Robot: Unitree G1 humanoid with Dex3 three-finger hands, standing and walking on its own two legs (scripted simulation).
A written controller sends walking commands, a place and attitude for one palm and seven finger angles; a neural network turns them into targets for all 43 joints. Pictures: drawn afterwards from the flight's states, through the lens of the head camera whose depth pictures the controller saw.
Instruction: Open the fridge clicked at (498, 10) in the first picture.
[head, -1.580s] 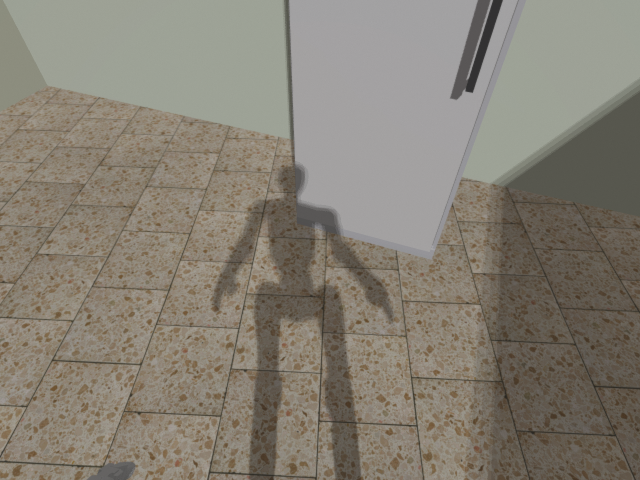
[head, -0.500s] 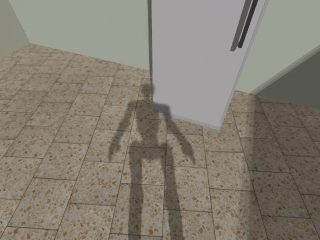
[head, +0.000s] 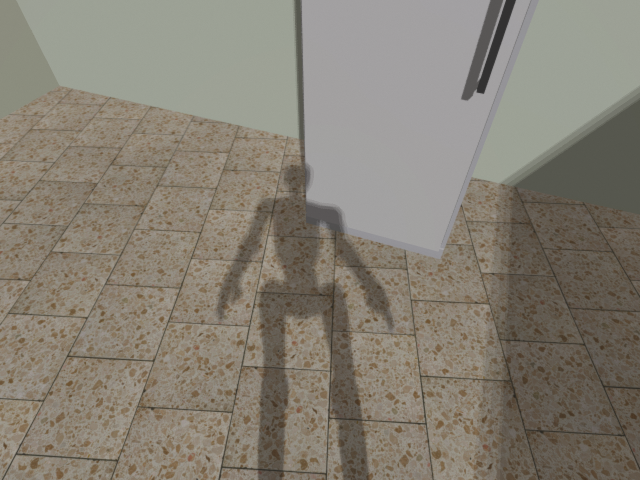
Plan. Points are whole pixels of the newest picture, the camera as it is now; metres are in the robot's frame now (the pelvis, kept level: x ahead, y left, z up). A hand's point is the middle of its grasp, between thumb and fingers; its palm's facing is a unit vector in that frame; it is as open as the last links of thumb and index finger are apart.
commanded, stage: walk to a spot facing it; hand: right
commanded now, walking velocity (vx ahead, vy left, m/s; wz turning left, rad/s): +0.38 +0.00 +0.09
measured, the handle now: (499, 33) +1.04 -0.37 +0.13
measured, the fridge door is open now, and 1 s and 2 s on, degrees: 0 0 0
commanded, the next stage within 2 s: turn to face it in 0.72 s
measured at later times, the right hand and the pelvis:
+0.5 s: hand out of the picture +0.17 -0.19 -0.19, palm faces -0.12 +0.98 -0.14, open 7.3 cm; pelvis +0.12 -0.02 -0.01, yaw +6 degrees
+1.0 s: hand (422, 361) +0.37 -0.16 -0.20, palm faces -0.01 +0.99 -0.16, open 7.3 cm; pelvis +0.32 +0.01 -0.02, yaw +2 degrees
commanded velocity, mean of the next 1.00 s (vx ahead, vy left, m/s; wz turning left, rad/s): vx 0.27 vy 0.00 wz -0.05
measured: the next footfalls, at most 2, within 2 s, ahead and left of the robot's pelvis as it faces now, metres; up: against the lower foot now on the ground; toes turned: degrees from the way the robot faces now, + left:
left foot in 0.64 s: +0.34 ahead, +0.13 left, +0.00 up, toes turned +15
right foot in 1.02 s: +0.44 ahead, -0.09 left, +0.00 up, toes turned -7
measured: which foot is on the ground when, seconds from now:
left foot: down 0.00-0.28, up 0.30-0.62, down 0.64-1.00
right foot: down 0.00-0.64, up 0.66-1.00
